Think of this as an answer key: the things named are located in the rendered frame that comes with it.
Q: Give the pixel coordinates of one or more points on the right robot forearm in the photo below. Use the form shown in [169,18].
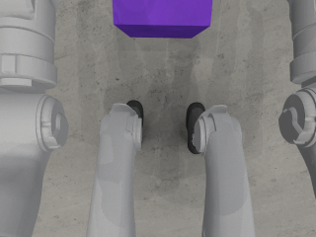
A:
[302,69]

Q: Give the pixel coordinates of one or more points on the left robot thigh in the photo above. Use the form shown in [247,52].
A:
[111,211]

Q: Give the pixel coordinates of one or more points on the right robot upper arm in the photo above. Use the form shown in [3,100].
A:
[297,125]

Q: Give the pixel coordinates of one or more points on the left robot upper arm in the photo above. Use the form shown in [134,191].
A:
[31,127]

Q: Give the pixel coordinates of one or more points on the robot right foot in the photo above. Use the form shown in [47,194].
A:
[193,112]

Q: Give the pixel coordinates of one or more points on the carton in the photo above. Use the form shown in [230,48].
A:
[164,19]

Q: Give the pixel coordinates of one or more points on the left robot forearm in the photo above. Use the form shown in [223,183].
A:
[27,40]

